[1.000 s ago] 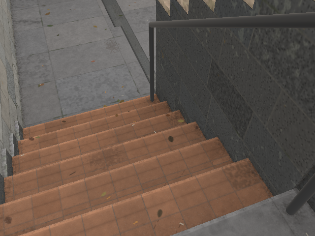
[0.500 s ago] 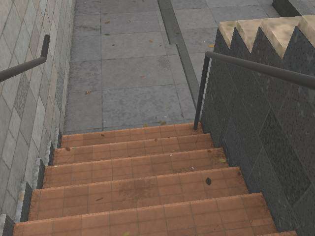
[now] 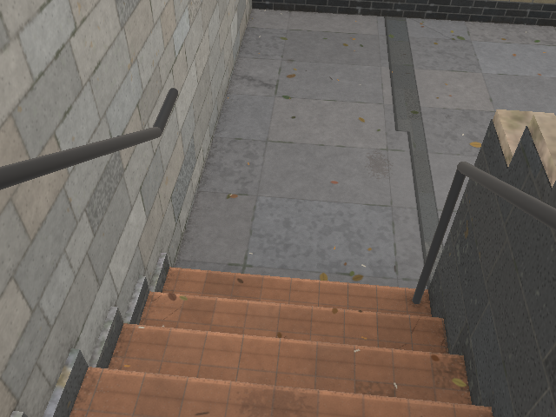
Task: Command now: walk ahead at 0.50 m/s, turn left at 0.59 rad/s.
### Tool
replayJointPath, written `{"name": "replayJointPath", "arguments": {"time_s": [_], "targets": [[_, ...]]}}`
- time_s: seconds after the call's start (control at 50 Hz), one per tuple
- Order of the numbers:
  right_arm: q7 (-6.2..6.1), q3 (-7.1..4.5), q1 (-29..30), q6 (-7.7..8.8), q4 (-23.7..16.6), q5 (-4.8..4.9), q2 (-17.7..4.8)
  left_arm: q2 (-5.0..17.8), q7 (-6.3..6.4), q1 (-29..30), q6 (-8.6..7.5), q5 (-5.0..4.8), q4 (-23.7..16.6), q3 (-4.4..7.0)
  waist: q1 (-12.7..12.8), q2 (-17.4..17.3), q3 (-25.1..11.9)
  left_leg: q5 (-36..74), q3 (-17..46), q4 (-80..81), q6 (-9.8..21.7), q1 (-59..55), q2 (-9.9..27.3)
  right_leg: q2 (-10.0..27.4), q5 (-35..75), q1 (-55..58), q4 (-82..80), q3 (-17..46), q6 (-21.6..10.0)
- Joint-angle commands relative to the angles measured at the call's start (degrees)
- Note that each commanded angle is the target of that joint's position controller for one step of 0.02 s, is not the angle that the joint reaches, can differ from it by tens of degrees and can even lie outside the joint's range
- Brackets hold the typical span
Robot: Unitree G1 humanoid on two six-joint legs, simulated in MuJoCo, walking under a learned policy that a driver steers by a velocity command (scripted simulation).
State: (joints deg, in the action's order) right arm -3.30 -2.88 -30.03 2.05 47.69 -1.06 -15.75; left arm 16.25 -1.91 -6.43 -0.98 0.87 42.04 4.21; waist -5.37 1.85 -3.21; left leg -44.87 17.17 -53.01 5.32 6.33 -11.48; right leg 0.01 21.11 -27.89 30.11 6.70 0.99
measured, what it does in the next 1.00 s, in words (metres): goes down, turning left: right foot 0.18 m lower, then left foot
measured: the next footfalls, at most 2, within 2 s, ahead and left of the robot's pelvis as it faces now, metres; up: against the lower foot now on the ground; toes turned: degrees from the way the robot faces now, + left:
right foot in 0.06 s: +0.15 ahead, -0.14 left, -0.18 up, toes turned +5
left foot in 0.60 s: +0.28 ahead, +0.09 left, -0.18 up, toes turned +16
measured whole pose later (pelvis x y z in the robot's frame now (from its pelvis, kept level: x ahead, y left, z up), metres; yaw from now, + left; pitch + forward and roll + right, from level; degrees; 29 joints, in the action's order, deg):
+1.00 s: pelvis +0.42 +0.02 -0.29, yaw +20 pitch -2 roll +3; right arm -3.0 -4.3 -13.5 2.3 58.2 -0.6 -14.4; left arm 15.2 -1.5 -19.0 -3.3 2.1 52.4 1.0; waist 0.5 0.6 1.8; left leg -31.6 3.0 -105.5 9.3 38.6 -8.7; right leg -1.1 -19.3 -10.8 29.7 -2.2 -3.5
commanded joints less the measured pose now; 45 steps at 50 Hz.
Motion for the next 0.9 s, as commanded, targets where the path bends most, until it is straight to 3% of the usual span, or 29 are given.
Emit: {"name": "replayJointPath", "arguments": {"time_s": [0.02, 0.06, 0.08, 0.1, 0.12, 0.14, 0.16, 0.2, 0.22, 0.26, 0.3, 0.34, 0.36, 0.44, 0.52, 0.56, 0.58, 0.6, 0.62, 0.64, 0.66, 0.68, 0.7, 0.72, 0.74, 0.76, 0.82, 0.86, 0.9], "targets": [[-1.61, -0.67, 4.2, -0.53, -2.1, -1.31, -5.0, 1.8, 1.57, -9.5, -0.94, -2.02, 0.6, 0.51, 6.0, -4.2, 6.6, 25.5, 7.8, -7.2, 4.8, 12.7, 4.5, 3.4, 10.1, 19.7, -16.8, 0.5, 0.8], [-0.61, -0.83, 2.0, -1.28, -0.8, -0.84, -5.1, 4.8, 2.97, -20.8, -1.17, -0.44, 4.9, 1.57, 9.1, 3.5, 3.1, 24.7, 1.6, -33.3, 4.6, 15.0, 2.4, 5.8, 7.7, 31.4, -22.1, -1.1, -0.4], [0.7, -0.86, 2.4, -0.94, -1.2, 0.35, -2.3, 5.9, 2.77, -26.1, -1.46, 0.32, 5.6, 1.17, 10.5, 7.2, -0.8, -2.8, -2.3, -55.0, 3.2, 27.8, -3.2, 11.5, 15.0, 42.6, -11.7, 4.4, -2.4], [0.43, -0.49, -6.9, -0.84, -2.7, 3.4, 0.5, 6.7, 1.51, -27.1, -2.12, 2.06, 5.6, 0.1, 2.8, 12.7, -7.0, -10.7, -6.0, -70.0, 1.5, 43.9, -0.2, 19.8, 40.2, 57.5, 15.1, 6.5, -2.3], [-0.12, 0.13, -8.5, -0.89, -1.6, 3.01, -1.0, 7.2, 0.73, -27.6, -2.54, 0.35, 4.8, 0.77, 4.6, 13.1, -11.6, -4.7, -8.4, -74.3, 1.5, 51.2, 4.4, 22.9, 27.1, 57.7, 14.1, 11.2, -4.5], [0.0, -0.08, -4.5, -1.27, -2.0, 1.11, -3.4, 9.8, 1.26, -26.1, -3.18, -0.98, 4.7, 2.0, 5.4, 13.6, -9.6, 5.1, -13.0, -76.5, -0.3, 54.9, 5.4, 27.0, -9.8, 46.9, 1.7, 21.0, -13.1], [0.51, -0.87, 7.0, -2.06, -4.3, -1.66, -5.7, 6.3, 2.05, -20.6, -3.39, -1.63, 3.9, 1.14, 6.3, 9.3, -2.0, 12.9, -15.2, -72.9, -0.9, 56.9, 7.6, 25.2, -34.2, 33.8, -8.4, 24.2, -15.6], [1.41, -0.82, 16.7, -4.15, -5.9, -1.61, -4.3, 3.9, 1.74, -18.7, -4.92, 0.71, 4.8, -0.75, 5.8, 3.3, 10.6, 20.6, -9.2, -60.8, -0.1, 50.8, 9.9, 21.8, -31.4, 9.5, -8.6, 17.3, -14.1], [1.66, -0.34, 16.0, -4.85, -4.6, -1.69, -1.5, 2.5, 1.95, -20.0, -5.26, 0.18, 6.9, -1.21, 4.0, 1.5, 12.9, 27.2, -6.3, -55.8, -0.2, 50.4, 10.0, 18.8, -28.2, 4.9, -5.7, 12.9, -10.6], [2.55, -0.37, 15.7, -4.79, -3.5, -1.84, -0.7, 0.8, 2.14, -19.0, -6.2, -0.98, 7.1, -2.33, 0.5, 3.5, 11.8, 42.5, -7.2, -36.9, -2.4, 47.1, 9.4, 14.0, -31.0, 0.3, -6.5, 5.8, -5.2], [3.94, -0.75, 19.4, -4.21, -3.9, -1.84, 0.0, 1.6, 2.46, -19.5, -6.1, -1.31, 6.7, -2.75, 1.5, 4.3, 10.9, 51.4, -9.3, -17.7, -2.9, 39.8, 8.9, 13.2, -29.1, -2.0, -9.4, 3.6, -6.7], [4.52, -0.52, 18.7, -4.98, -1.9, -1.39, 1.3, 6.0, 2.57, -22.7, -5.52, -0.6, 9.2, -1.53, 2.3, 7.4, 6.7, 53.1, -10.4, -19.4, -1.3, 38.6, 10.2, 15.9, -19.8, 6.2, -6.8, 3.6, -8.4], [4.85, -1.23, 19.1, -5.19, -1.5, -0.94, -0.4, 5.8, 1.92, -22.5, -5.59, 0.04, 8.7, -1.39, 2.1, 6.4, 5.7, 55.8, -12.5, -18.6, -0.6, 38.3, 9.7, 14.8, -21.4, 8.5, -5.5, 1.0, -8.4], [5.25, -1.7, 27.7, -4.84, -2.0, -2.02, -0.5, 3.7, 1.84, -30.4, -4.57, 1.49, 10.8, -1.45, 7.8, 3.2, 9.6, 48.9, -14.3, -13.9, 0.6, 42.5, 9.4, 15.6, -21.9, 17.9, -2.8, -0.2, -8.8], [4.48, -1.83, 30.2, -3.29, -2.0, -2.5, -0.6, 5.6, 2.74, -33.8, -3.12, 2.73, 12.6, -1.04, 9.4, 3.0, 10.5, 34.1, -17.8, -9.7, 2.1, 43.6, 8.3, 17.2, -7.1, 28.5, 3.7, -1.3, -12.3], [4.17, -1.9, 25.1, -2.64, 0.3, -1.97, -1.0, 6.2, 2.92, -29.4, -2.82, 2.41, 11.3, -1.25, 5.7, 3.1, 9.2, 28.9, -22.4, -3.7, 3.0, 28.3, 6.8, 16.2, 9.0, 21.0, 9.8, -7.6, -10.8], [3.35, -1.56, 18.9, -2.41, 3.8, -1.83, 0.6, 6.4, 2.8, -28.4, -3.06, 2.57, 13.2, -1.04, 3.0, 5.3, 6.1, 39.3, -14.9, 2.2, 3.9, 19.8, 9.1, 15.8, 8.6, 21.0, 20.8, -8.0, -8.1], [2.31, -2.43, 4.3, -2.28, 8.8, -1.2, -1.9, 7.4, 2.18, -19.9, -3.14, 2.08, 11.1, -0.77, -4.8, 7.5, 0.2, 38.2, -16.2, 6.5, 6.0, -0.6, 8.0, 14.8, 11.6, 8.1, 34.1, -10.1, -6.2], [1.2, -3.47, -6.4, -1.37, 12.6, -1.06, -6.7, 5.8, 1.15, -13.8, -3.43, 0.56, 7.8, -0.54, -11.8, -11.8, -0.9, 36.4, -7.1, 19.4, 9.1, -15.8, 12.9, 3.9, -21.5, -10.7, 62.8, -14.0, -1.3], [0.93, -3.17, -4.2, -0.73, 14.6, -0.01, -9.1, 2.6, 1.23, -14.1, -4.04, 2.31, 4.6, -1.31, -6.3, -21.7, 2.3, 32.5, 12.8, 23.5, 9.7, -16.5, 19.6, 0.6, -54.1, -28.2, 61.3, -7.1, -1.5], [0.61, -2.52, -1.8, -0.75, 14.3, 0.4, -7.9, 6.1, 1.18, -10.0, -4.7, 4.53, 4.3, -0.55, -5.1, -8.3, 9.2, 26.8, 14.0, 23.6, 8.6, -10.1, 21.8, 4.0, -57.3, -32.1, 52.3, -2.0, -2.1], [0.27, -2.87, 3.5, -0.73, 13.0, -1.39, -8.5, 5.5, 0.78, -9.6, -4.67, 3.82, 4.1, -0.41, -2.2, -2.7, 9.3, 13.0, 15.8, 22.9, 9.6, 0.7, 22.4, 3.9, -59.6, -27.0, 46.1, -1.6, -1.2], [0.55, -2.47, 10.9, -0.11, 10.9, -3.38, -6.9, 6.1, 0.24, -10.6, -3.93, 3.05, 5.8, 0.2, 1.7, 0.0, 11.8, 9.5, 14.3, 21.6, 10.1, 9.9, 21.9, 3.3, -54.2, -22.3, 45.0, -1.4, -1.0], [0.46, -1.98, 17.3, 1.56, 9.2, -3.31, -5.9, 6.4, 0.03, -10.3, -3.25, 2.4, 5.8, 0.86, 5.6, 2.1, 11.1, 3.6, 8.1, 16.9, 7.4, 20.8, 18.6, 2.0, -35.7, -12.7, 35.4, -1.5, -0.6], [0.41, -1.82, 24.7, 2.9, 7.2, -2.97, -4.3, 2.2, -0.52, -15.9, -2.24, 2.02, 7.4, -0.15, 12.1, 3.1, 9.4, 2.6, -1.0, 16.3, 5.5, 37.8, 13.3, -1.1, -18.6, 7.5, 27.1, -8.0, 1.1], [0.31, -2.43, 28.7, 4.65, 7.8, -0.64, -5.1, -1.4, -0.65, -19.1, -1.29, 2.58, 8.5, -1.31, 16.0, 0.5, 6.8, 4.9, -5.7, 16.7, 4.1, 43.6, 12.4, -1.2, -6.2, 21.3, 23.9, -9.7, 1.7], [-0.14, -2.23, 23.1, 5.44, 10.7, 1.62, -3.7, 2.7, 0.43, -14.1, 0.21, 0.31, 6.7, -1.56, 11.4, -8.0, 9.2, 14.1, -9.6, 12.4, 3.7, 41.7, 9.8, -1.5, -3.7, 29.8, 11.1, -12.6, 3.4], [-0.81, -1.74, 20.2, 3.82, 11.4, 0.39, -0.6, 4.6, 0.57, -16.4, -0.18, 0.15, 7.2, -1.55, 11.0, -7.3, 9.1, 21.0, -11.8, -0.8, 3.0, 33.5, 9.2, 1.4, 3.8, 31.6, -3.1, -9.7, -0.5], [-0.75, -2.44, 22.4, 0.78, 10.5, 0.45, -3.0, 7.0, 1.3, -28.1, 0.18, 0.11, 10.7, -0.37, 18.3, -2.9, 7.2, 29.3, -17.0, -34.2, 3.4, 29.4, 3.9, 7.4, 5.6, 34.9, -22.2, -5.4, -9.6]]}}
Velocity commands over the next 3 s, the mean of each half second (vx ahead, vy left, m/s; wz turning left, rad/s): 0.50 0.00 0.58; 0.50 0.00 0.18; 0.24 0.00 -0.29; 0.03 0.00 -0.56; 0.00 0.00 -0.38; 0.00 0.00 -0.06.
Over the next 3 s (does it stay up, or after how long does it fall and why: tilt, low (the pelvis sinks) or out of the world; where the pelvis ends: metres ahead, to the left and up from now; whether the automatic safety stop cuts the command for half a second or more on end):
stays up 0.75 0.04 -0.49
